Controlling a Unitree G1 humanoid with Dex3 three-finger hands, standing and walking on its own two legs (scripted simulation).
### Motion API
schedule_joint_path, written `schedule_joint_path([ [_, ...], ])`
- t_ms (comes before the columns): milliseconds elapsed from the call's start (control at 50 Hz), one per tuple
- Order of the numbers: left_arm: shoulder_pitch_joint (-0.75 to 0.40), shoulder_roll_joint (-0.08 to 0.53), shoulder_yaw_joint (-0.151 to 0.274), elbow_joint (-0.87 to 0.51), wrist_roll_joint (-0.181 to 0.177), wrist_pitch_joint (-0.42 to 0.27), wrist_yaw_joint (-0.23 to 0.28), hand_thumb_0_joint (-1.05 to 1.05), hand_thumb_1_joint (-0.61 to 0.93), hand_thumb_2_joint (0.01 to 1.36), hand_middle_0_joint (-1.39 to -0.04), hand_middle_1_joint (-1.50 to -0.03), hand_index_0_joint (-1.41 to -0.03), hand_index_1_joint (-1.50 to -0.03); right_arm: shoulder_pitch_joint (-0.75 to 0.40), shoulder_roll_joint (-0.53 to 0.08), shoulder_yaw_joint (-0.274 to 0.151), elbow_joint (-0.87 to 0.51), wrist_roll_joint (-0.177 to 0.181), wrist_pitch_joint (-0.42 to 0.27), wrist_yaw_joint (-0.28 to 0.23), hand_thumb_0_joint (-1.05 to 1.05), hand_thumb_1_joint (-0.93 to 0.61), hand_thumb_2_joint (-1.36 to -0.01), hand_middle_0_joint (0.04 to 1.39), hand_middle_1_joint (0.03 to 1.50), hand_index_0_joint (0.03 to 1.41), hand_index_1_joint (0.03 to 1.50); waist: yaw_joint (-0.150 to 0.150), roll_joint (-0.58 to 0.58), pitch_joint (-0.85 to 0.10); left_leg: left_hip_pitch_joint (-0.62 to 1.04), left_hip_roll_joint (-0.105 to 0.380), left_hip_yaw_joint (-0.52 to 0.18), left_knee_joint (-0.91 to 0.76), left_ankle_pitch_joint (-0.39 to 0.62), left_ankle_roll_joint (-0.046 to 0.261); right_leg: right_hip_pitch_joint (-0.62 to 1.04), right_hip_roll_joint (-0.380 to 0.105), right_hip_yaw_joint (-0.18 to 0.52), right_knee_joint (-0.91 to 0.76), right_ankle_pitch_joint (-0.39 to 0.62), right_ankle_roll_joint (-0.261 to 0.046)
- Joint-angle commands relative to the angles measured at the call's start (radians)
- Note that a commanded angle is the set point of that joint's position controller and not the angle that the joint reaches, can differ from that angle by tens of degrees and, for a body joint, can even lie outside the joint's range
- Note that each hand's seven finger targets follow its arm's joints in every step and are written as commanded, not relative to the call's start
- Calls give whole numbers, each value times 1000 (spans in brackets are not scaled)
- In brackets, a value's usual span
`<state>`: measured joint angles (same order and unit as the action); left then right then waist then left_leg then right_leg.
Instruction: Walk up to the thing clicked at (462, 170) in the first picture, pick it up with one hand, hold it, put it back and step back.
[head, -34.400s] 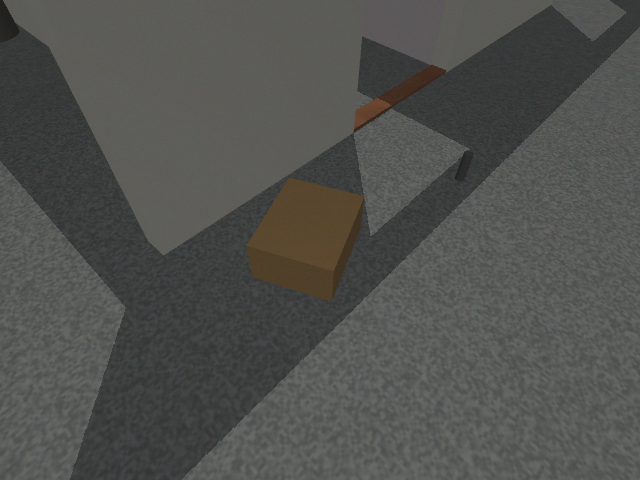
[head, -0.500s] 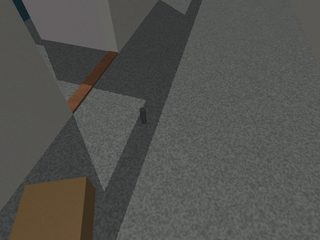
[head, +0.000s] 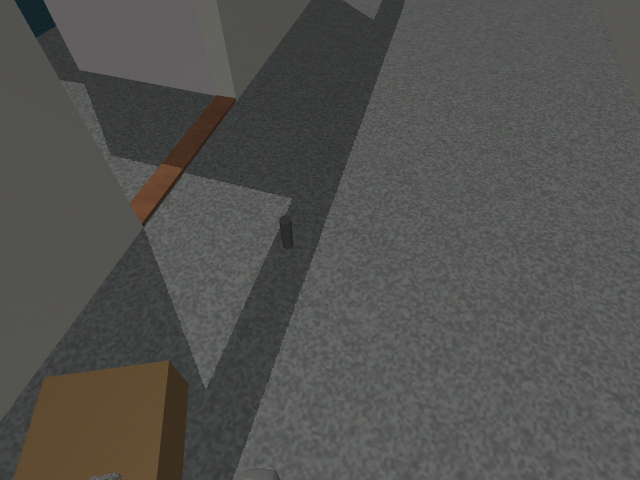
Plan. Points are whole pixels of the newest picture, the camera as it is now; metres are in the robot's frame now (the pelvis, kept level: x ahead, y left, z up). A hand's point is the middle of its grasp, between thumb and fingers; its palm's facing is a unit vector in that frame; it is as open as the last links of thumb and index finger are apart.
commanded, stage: step back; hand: left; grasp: from the side
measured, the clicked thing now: (286, 232) +1.03 +0.18 -0.68
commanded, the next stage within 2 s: stand in 0.28 s
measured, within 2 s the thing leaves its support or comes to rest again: neither
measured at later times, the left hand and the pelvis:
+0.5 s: hand out of the picture +0.11 +0.26 -0.14, palm faces -0.04 -0.94 -0.35, open 7.4 cm; pelvis +0.02 +0.01 +0.02, yaw -2 degrees
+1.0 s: hand out of the picture +0.10 +0.26 -0.14, palm faces -0.07 -0.94 -0.34, open 7.4 cm; pelvis +0.01 +0.01 +0.02, yaw -2 degrees
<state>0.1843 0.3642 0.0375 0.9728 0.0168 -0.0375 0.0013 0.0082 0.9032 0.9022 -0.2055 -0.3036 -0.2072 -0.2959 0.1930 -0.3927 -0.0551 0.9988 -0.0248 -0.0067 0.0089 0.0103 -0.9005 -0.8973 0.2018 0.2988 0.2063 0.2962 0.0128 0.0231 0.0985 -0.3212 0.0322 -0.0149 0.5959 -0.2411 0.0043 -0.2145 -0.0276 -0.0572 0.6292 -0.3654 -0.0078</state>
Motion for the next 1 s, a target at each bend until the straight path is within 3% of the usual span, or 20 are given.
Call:
schedule_joint_path([
  [0, -11, 187, 34, -80, -25, 2, 16, 0, 900, 900, -200, -300, -200, -300, -30, -225, -51, -55, -9, -30, -23, 0, -900, -900, 200, 300, 200, 300, 6, 56, -173, 184, 201, -229, -163, 289, 121, -99, -23, 78, 59, 225, -12],
  [20, -12, 204, 41, -51, -32, 14, 21, 0, 900, 900, -200, -300, -200, -300, -68, -256, -51, -60, 5, -27, -22, 0, -900, -900, 200, 300, 200, 300, 7, 90, -187, 96, 258, -266, -174, 242, 198, -10, 5, 48, 76, 28, -11],
  [40, -25, 204, 39, -38, -21, 13, 22, 0, 900, 900, -200, -300, -200, -300, -91, -251, -49, -52, 0, -23, -22, 0, -900, -900, 200, 300, 200, 300, 7, 89, -170, 67, 255, -258, -177, 240, 193, 20, 2, 56, 30, -28, -17],
  [100, 6, 223, 38, 5, -12, 0, 20, 0, 900, 900, -200, -300, -200, -300, -163, -194, -23, -46, 8, -15, -22, 0, -900, -900, 200, 300, 200, 300, 28, 93, -151, 29, 153, -131, -123, 187, 86, 65, -43, 115, -106, 181, -32],
  [120, -11, 241, 43, 10, -11, -4, 18, 0, 900, 900, -200, -300, -200, -300, -165, -177, -16, -38, 12, -14, -21, 0, -900, -900, 200, 300, 200, 300, 17, 63, -150, 40, 118, -95, -109, 165, 59, 60, -66, 152, -134, 235, -38],
  [160, -52, 249, 44, 18, -12, -7, 18, 0, 900, 900, -200, -300, -200, -300, -172, -170, -14, -15, 12, -13, -19, 0, -900, -900, 200, 300, 200, 300, -1, 28, -151, 98, 96, -63, -96, 188, 40, 33, -93, 175, -162, 309, -45],
  [240, -82, 230, 35, 35, -11, -10, 19, 0, 900, 900, -200, -300, -200, -300, -192, -167, -10, 16, 13, -16, -15, 0, -900, -900, 200, 300, 200, 300, -5, 2, -181, 166, 114, -48, -124, 266, 53, 51, -86, 150, -185, 368, -29],
  [260, -81, 190, 10, 60, -16, -5, 12, 0, 900, 900, -200, -300, -200, -300, -156, -165, 2, 25, 19, -23, -9, 0, -900, -900, 200, 300, 200, 300, -19, 8, -190, 198, 119, -80, -165, 298, 50, 69, -79, 134, -210, 344, -18],
  [360, -111, 203, 8, 89, -13, -4, 10, 0, 900, 900, -200, -300, -200, -300, -186, -166, 5, 46, 19, -36, -10, 0, -900, -900, 200, 300, 200, 300, -13, -8, -167, 240, 122, -68, -205, 385, 34, 103, -88, 124, -261, 380, -4],
  [420, -115, 203, 6, 104, -13, -4, 6, 0, 900, 900, -200, -300, -200, -300, -207, -160, 7, 52, 21, -33, -9, 0, -900, -900, 200, 300, 200, 300, -11, -11, -142, 245, 113, -60, -237, 275, 23, 82, -95, 132, -312, 316, -3],
  [500, -129, 201, 7, 113, -10, -4, 4, 0, 900, 900, -200, -300, -200, -300, -210, -160, 8, 61, 19, -32, -7, 0, -900, -900, 200, 300, 200, 300, -10, -11, -137, 230, 109, -57, -266, 245, 15, 103, -102, 130, -340, 297, -2],
  [580, -130, 201, 8, 123, -9, 0, 2, 0, 900, 900, -200, -300, -200, -300, -209, -157, 8, 70, 18, -32, -7, 0, -900, -900, 200, 300, 200, 300, -10, -14, -111, 226, 103, -57, -299, 150, 4, 78, -100, 134, -367, 209, -5],
  [660, -141, 206, 9, 118, -8, -5, 3, 0, 900, 900, -200, -300, -200, -300, -194, -156, 11, 79, 17, -34, -6, 0, -900, -900, 200, 300, 200, 300, -14, -26, -132, 239, 109, -54, -289, 217, 5, 98, -108, 137, -367, 274, -5],
  [760, -123, 200, 8, 124, -7, 0, 1, 0, 900, 900, -200, -300, -200, -300, -184, -166, 13, 88, 17, -31, -8, 0, -900, -900, 200, 300, 200, 300, -10, -3, -116, 216, 109, -56, -306, 142, 4, 96, -104, 136, -379, 227, -6],
  [860, -124, 207, 10, 123, -8, 1, 1, 0, 900, 900, -200, -300, -200, -300, -162, -160, 16, 92, 15, -30, -8, 0, -900, -900, 200, 300, 200, 300, -15, -25, -116, 222, 110, -55, -307, 166, 3, 85, -105, 136, -376, 225, -8],
  [900, -120, 205, 8, 123, -8, 0, 1, 0, 900, 900, -200, -300, -200, -300, -156, -161, 17, 93, 16, -28, -8, 0, -900, -900, 200, 300, 200, 300, -17, -22, -104, 214, 106, -56, -309, 125, 3, 71, -103, 137, -389, 192, -5],
  [980, -113, 205, 7, 117, -8, 0, 1, 0, 900, 900, -200, -300, -200, -300, -148, -167, 18, 95, 16, -29, -9, 0, -900, -900, 200, 300, 200, 300, -16, -14, -118, 220, 110, -54, -301, 164, 6, 79, -106, 139, -385, 230, -5],
])
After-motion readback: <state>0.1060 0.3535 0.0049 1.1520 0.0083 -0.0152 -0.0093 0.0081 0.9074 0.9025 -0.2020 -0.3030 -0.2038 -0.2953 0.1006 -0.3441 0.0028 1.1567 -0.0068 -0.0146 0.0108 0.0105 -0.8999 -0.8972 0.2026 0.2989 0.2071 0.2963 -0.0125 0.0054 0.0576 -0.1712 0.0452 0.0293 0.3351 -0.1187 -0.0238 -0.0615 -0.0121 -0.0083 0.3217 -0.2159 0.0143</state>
